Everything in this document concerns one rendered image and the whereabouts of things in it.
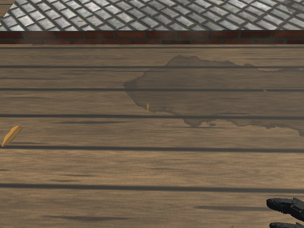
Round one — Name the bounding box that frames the robot right hand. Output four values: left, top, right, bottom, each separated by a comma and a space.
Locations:
266, 198, 304, 228

